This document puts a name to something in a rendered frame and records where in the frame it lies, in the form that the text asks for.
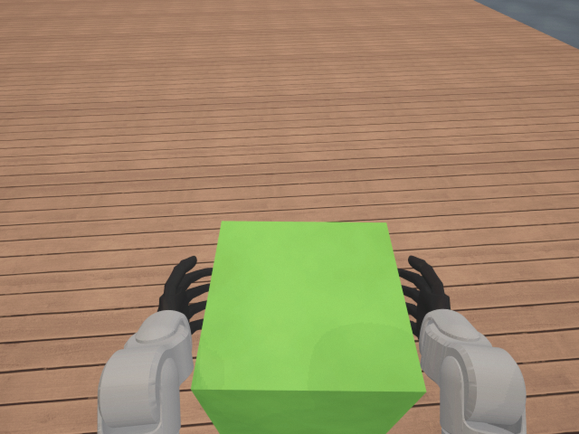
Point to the left robot forearm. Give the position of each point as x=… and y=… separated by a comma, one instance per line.
x=138, y=392

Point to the robot right hand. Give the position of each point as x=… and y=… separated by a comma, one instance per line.
x=430, y=295

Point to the right robot forearm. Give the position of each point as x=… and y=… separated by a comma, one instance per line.
x=482, y=390

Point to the robot left hand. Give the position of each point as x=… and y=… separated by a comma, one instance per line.
x=177, y=295

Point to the carton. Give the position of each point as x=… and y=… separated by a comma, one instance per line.
x=306, y=331

